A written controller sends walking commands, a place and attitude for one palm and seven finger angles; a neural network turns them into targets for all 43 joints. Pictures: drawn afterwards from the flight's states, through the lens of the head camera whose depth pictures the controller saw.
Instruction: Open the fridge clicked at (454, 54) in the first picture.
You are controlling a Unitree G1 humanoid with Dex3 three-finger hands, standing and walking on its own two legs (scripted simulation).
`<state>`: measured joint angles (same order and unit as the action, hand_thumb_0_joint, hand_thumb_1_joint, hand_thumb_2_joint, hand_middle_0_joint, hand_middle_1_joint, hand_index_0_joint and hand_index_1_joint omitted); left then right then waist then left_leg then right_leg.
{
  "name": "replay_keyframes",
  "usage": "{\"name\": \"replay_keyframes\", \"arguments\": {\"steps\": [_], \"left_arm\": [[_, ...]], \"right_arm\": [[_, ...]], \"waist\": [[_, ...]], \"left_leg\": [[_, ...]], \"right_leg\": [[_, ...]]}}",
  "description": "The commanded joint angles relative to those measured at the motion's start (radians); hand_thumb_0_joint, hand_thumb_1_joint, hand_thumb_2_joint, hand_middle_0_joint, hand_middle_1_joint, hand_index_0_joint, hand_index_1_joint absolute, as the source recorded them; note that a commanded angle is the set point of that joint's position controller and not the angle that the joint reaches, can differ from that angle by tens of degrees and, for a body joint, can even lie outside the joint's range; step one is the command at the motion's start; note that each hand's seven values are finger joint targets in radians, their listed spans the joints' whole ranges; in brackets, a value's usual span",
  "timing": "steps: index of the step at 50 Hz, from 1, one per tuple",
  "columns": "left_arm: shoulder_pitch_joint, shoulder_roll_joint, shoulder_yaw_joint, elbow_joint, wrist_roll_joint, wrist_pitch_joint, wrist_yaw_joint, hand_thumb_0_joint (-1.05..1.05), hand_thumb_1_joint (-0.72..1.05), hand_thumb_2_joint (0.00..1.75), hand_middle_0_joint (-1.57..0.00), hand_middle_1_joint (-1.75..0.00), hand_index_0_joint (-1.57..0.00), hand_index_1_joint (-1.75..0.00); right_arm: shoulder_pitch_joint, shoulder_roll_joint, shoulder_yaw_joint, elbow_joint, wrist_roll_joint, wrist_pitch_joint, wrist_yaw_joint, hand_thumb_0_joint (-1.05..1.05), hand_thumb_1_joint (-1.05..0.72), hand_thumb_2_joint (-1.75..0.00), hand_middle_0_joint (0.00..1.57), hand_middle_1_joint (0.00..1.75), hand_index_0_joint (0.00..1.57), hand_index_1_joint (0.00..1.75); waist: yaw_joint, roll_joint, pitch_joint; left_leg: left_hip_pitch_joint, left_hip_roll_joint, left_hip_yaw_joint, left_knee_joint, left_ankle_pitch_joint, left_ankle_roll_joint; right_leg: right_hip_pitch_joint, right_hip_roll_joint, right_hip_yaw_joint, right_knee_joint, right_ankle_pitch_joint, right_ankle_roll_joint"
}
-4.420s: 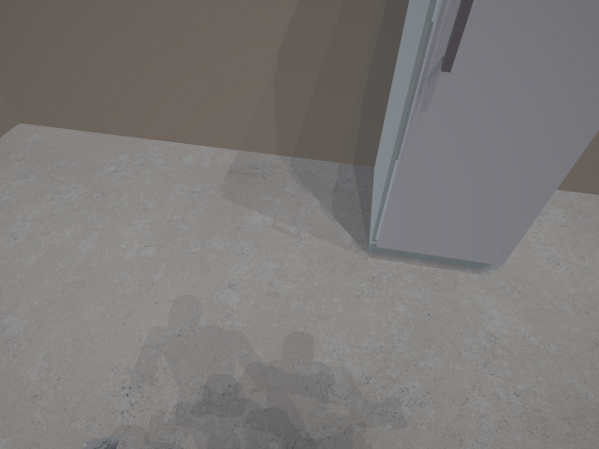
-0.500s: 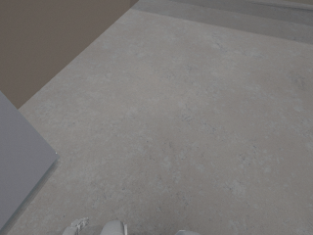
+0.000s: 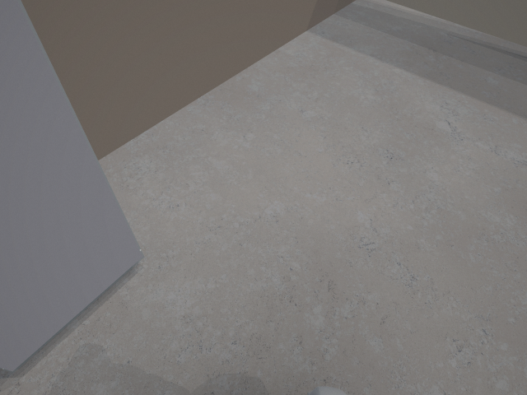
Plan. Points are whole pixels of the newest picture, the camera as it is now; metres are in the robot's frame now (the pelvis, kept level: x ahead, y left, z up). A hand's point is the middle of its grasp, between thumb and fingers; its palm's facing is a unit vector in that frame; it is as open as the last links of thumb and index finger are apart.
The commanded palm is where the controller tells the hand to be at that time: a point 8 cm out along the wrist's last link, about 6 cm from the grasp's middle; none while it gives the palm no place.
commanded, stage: turn to face it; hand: left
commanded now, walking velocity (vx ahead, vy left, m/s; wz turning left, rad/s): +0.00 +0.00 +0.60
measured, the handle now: out of the picture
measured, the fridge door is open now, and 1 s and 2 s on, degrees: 0 0 0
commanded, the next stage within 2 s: take the last steps up to it in 1.38 s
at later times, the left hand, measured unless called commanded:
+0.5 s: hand out of the picture +0.04 +0.14 -0.14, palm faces +0.32 -0.91 -0.28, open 7.4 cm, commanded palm none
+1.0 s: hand out of the picture -0.08 +0.19 -0.17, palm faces +0.62 -0.73 -0.28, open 7.4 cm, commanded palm none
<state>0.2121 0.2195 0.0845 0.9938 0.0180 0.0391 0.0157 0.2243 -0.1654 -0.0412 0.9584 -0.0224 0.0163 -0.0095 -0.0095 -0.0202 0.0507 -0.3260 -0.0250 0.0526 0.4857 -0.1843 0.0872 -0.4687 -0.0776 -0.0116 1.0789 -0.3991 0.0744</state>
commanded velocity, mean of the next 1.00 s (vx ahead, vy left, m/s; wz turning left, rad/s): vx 0.00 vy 0.00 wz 0.59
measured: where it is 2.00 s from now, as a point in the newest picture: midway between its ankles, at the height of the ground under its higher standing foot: outside the picture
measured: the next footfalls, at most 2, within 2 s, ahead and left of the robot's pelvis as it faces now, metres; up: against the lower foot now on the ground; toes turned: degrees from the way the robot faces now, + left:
right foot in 0.32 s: +0.05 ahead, -0.17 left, +0.00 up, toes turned +12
left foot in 0.76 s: -0.03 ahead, +0.07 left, +0.00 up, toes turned +37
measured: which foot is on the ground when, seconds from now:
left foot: down 0.00-0.32, up 0.34-0.74, down 0.76-1.00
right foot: up 0.00-0.30, down 0.32-0.76, up 0.78-1.00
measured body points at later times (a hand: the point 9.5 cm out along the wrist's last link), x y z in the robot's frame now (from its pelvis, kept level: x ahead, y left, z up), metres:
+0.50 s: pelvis +0.01 -0.08 +0.00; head +0.04 -0.10 +0.45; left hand +0.02 +0.18 -0.12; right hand +0.15 -0.32 -0.15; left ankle -0.03 +0.06 -0.65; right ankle +0.01 -0.18 -0.74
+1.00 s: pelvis +0.00 -0.04 +0.00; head +0.03 +0.00 +0.44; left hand -0.12 +0.23 -0.15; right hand +0.24 -0.18 -0.13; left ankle -0.06 +0.04 -0.74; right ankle +0.09 -0.17 -0.67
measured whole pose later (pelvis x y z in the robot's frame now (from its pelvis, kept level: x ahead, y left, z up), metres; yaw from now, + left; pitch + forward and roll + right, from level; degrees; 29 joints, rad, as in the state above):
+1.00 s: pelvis +0.00 -0.04 +0.00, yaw +37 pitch +0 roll -1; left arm 0.19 0.28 0.08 0.90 0.01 0.06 0.01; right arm 0.13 -0.23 -0.05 0.89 -0.02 0.04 0.01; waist 0.01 -0.02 0.09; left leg -0.25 -0.02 -0.01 0.52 -0.28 0.03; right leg -0.47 -0.10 -0.03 1.02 -0.44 0.10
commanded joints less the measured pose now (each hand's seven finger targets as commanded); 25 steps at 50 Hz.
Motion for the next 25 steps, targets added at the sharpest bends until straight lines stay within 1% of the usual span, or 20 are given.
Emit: {"name": "replay_keyframes", "arguments": {"steps": [1,3,4,5,7,10,12,13,14,15,16,17,18,19,20,21,22,23,24,25], "left_arm": [[-0.019,0.063,0.016,-0.096,0.0,-0.016,0.005,0.0,0.9,0.9,-0.2,-0.3,-0.2,-0.3],[-0.039,0.066,0.015,-0.111,-0.001,-0.015,0.006,0.0,0.9,0.9,-0.2,-0.3,-0.2,-0.3],[-0.059,0.068,0.014,-0.12,-0.001,-0.017,0.005,0.0,0.9,0.9,-0.2,-0.3,-0.2,-0.3],[-0.069,0.068,0.013,-0.129,-0.003,-0.015,0.007,0.0,0.9,0.9,-0.2,-0.3,-0.2,-0.3],[-0.073,0.071,0.011,-0.14,-0.005,-0.014,0.008,0.0,0.9,0.9,-0.2,-0.3,-0.2,-0.3],[-0.05,0.073,0.007,-0.151,-0.01,-0.015,0.011,0.0,0.9,0.9,-0.2,-0.3,-0.2,-0.3],[-0.003,0.082,0.008,-0.15,-0.014,-0.017,0.013,0.0,0.9,0.9,-0.2,-0.3,-0.2,-0.3],[0.039,0.09,0.012,-0.143,-0.014,-0.021,0.015,0.0,0.9,0.9,-0.2,-0.3,-0.2,-0.3],[0.072,0.12,0.015,-0.142,-0.011,-0.028,0.019,0.0,0.9,0.9,-0.2,-0.3,-0.2,-0.3],[0.095,0.197,0.031,-0.149,0.004,-0.038,0.027,0.0,0.9,0.9,-0.2,-0.3,-0.2,-0.3],[0.043,0.26,0.03,-0.177,0.009,-0.035,0.026,0.0,0.9,0.9,-0.2,-0.3,-0.2,-0.3],[-0.003,0.227,0.027,-0.193,0.001,-0.038,0.03,0.0,0.9,0.9,-0.2,-0.3,-0.2,-0.3],[-0.055,0.197,0.018,-0.201,0.0,-0.041,0.027,0.0,0.9,0.9,-0.2,-0.3,-0.2,-0.3],[-0.094,0.162,0.01,-0.208,0.0,-0.042,0.026,0.0,0.9,0.9,-0.2,-0.3,-0.2,-0.3],[-0.11,0.138,0.0,-0.207,0.003,-0.049,0.022,0.0,0.9,0.9,-0.2,-0.3,-0.2,-0.3],[-0.082,0.13,-0.004,-0.204,0.003,-0.054,0.021,0.0,0.9,0.9,-0.2,-0.3,-0.2,-0.3],[-0.055,0.136,-0.004,-0.195,0.003,-0.055,0.021,0.0,0.9,0.9,-0.2,-0.3,-0.2,-0.3],[-0.025,0.143,-0.004,-0.187,0.003,-0.054,0.021,0.0,0.9,0.9,-0.2,-0.3,-0.2,-0.3],[0.002,0.144,-0.003,-0.175,0.004,-0.052,0.021,0.0,0.9,0.9,-0.2,-0.3,-0.2,-0.3],[0.018,0.159,0.001,-0.17,0.006,-0.051,0.021,0.0,0.9,0.9,-0.2,-0.3,-0.2,-0.3]], "right_arm": [[0.048,-0.208,-0.059,-0.059,0.002,-0.018,-0.006,0.0,-0.9,-0.9,0.2,0.3,0.2,0.3],[0.046,-0.22,-0.068,-0.06,0.0,-0.012,-0.004,0.0,-0.9,-0.9,0.2,0.3,0.2,0.3],[0.056,-0.223,-0.071,-0.059,-0.001,-0.01,-0.004,0.0,-0.9,-0.9,0.2,0.3,0.2,0.3],[0.057,-0.231,-0.075,-0.061,-0.002,-0.008,-0.003,0.0,-0.9,-0.9,0.2,0.3,0.2,0.3],[0.048,-0.241,-0.082,-0.064,-0.003,-0.002,-0.001,0.0,-0.9,-0.9,0.2,0.3,0.2,0.3],[0.015,-0.253,-0.088,-0.084,-0.006,0.008,0.002,0.0,-0.9,-0.9,0.2,0.3,0.2,0.3],[-0.01,-0.257,-0.093,-0.098,-0.006,0.014,0.006,0.0,-0.9,-0.9,0.2,0.3,0.2,0.3],[-0.031,-0.251,-0.095,-0.108,-0.002,0.016,0.009,0.0,-0.9,-0.9,0.2,0.3,0.2,0.3],[-0.042,-0.234,-0.093,-0.118,0.005,0.018,0.013,0.0,-0.9,-0.9,0.2,0.3,0.2,0.3],[-0.025,-0.167,-0.086,-0.131,0.014,0.018,0.019,0.0,-0.9,-0.9,0.2,0.3,0.2,0.3],[-0.017,-0.137,-0.079,-0.158,0.004,0.014,0.017,0.0,-0.9,-0.9,0.2,0.3,0.2,0.3],[-0.051,-0.192,-0.087,-0.152,-0.01,0.022,0.018,0.0,-0.9,-0.9,0.2,0.3,0.2,0.3],[-0.045,-0.181,-0.088,-0.133,-0.008,0.031,0.024,0.0,-0.9,-0.9,0.2,0.3,0.2,0.3],[-0.023,-0.177,-0.086,-0.12,-0.005,0.036,0.03,0.0,-0.9,-0.9,0.2,0.3,0.2,0.3],[-0.013,-0.165,-0.081,-0.105,-0.005,0.038,0.036,0.0,-0.9,-0.9,0.2,0.3,0.2,0.3],[-0.008,-0.157,-0.075,-0.103,-0.003,0.039,0.039,0.0,-0.9,-0.9,0.2,0.3,0.2,0.3],[-0.018,-0.156,-0.072,-0.103,-0.001,0.041,0.039,0.0,-0.9,-0.9,0.2,0.3,0.2,0.3],[-0.036,-0.159,-0.07,-0.107,-0.001,0.044,0.039,0.0,-0.9,-0.9,0.2,0.3,0.2,0.3],[-0.063,-0.154,-0.069,-0.115,0.001,0.045,0.04,0.0,-0.9,-0.9,0.2,0.3,0.2,0.3],[-0.083,-0.152,-0.065,-0.119,0.0,0.047,0.04,0.0,-0.9,-0.9,0.2,0.3,0.2,0.3]], "waist": [[-0.017,0.131,-0.129],[-0.024,0.137,-0.122],[-0.032,0.131,-0.121],[-0.034,0.148,-0.118],[-0.035,0.169,-0.12],[-0.02,0.19,-0.113],[-0.001,0.191,-0.124],[0.021,0.173,-0.133],[0.04,0.132,-0.138],[0.051,-0.092,-0.143],[0.038,-0.282,-0.092],[0.031,-0.217,-0.058],[-0.004,-0.181,-0.018],[-0.03,-0.133,0.007],[-0.042,-0.113,0.026],[-0.035,-0.123,0.007],[-0.022,-0.149,-0.004],[-0.008,-0.154,-0.011],[0.006,-0.146,-0.002],[0.012,-0.154,-0.002]], "left_leg": [[0.184,0.254,-0.327,-0.187,0.211,0.077],[0.186,0.253,-0.358,-0.18,0.183,0.087],[0.191,0.249,-0.372,-0.174,0.197,0.088],[0.179,0.252,-0.395,-0.173,0.186,0.094],[0.163,0.241,-0.419,-0.167,0.153,0.092],[0.088,0.226,-0.464,-0.152,0.141,0.089],[0.037,0.19,-0.476,-0.136,0.121,0.065],[-0.009,0.167,-0.466,-0.115,0.078,0.04],[-0.094,0.126,-0.435,-0.055,0.035,-0.003],[-0.282,0.021,-0.298,0.151,-0.166,-0.078],[-0.382,-0.072,-0.111,0.401,-0.362,-0.137],[-0.326,-0.001,-0.15,0.553,-0.351,-0.122],[-0.307,0.013,-0.138,0.653,-0.296,-0.126],[-0.297,0.038,-0.122,0.705,-0.244,-0.133],[-0.289,0.05,-0.094,0.731,-0.194,-0.146],[-0.289,0.047,-0.076,0.731,-0.178,-0.156],[-0.29,0.053,-0.063,0.72,-0.178,-0.165],[-0.289,0.056,-0.054,0.701,-0.182,-0.17],[-0.284,0.059,-0.042,0.673,-0.189,-0.172],[-0.278,0.064,-0.032,0.64,-0.201,-0.176]], "right_leg": [[-0.068,-0.008,0.013,-0.031,0.02,0.021],[-0.065,0.0,0.013,-0.088,-0.001,0.024],[-0.061,0.007,0.012,-0.111,-0.011,0.022],[-0.05,0.011,0.016,-0.129,-0.023,0.022],[-0.02,0.025,0.018,-0.173,-0.034,0.016],[0.081,0.051,0.018,-0.292,-0.041,0.002],[0.186,0.076,0.006,-0.423,0.003,-0.01],[0.273,0.077,-0.001,-0.532,0.074,-0.016],[0.393,0.043,0.024,-0.688,0.135,-0.031],[0.525,-0.181,0.24,-0.842,0.019,-0.099],[0.443,-0.413,0.427,-0.882,0.049,-0.2],[0.297,-0.403,0.366,-0.872,0.104,-0.219],[0.234,-0.335,0.298,-0.85,0.166,-0.204],[0.214,-0.292,0.202,-0.815,0.258,-0.19],[0.226,-0.249,0.101,-0.775,0.367,-0.178],[0.264,-0.227,0.052,-0.749,0.463,-0.17],[0.302,-0.23,0.026,-0.736,0.516,-0.172],[0.329,-0.232,0.011,-0.73,0.54,-0.174],[0.338,-0.241,0.002,-0.727,0.558,-0.173],[0.353,-0.25,-0.012,-0.722,0.57,-0.178]]}}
